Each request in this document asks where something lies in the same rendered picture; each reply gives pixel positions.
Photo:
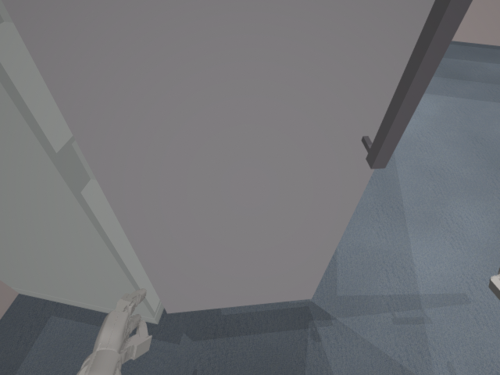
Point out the handle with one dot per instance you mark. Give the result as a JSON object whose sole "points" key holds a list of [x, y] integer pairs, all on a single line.
{"points": [[437, 33]]}

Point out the robot left hand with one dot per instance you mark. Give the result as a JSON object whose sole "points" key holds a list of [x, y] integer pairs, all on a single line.
{"points": [[117, 326]]}

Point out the fridge door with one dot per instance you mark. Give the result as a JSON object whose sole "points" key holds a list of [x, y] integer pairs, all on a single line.
{"points": [[226, 135]]}

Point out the left robot forearm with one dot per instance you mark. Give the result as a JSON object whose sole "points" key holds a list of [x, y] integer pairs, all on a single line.
{"points": [[102, 362]]}

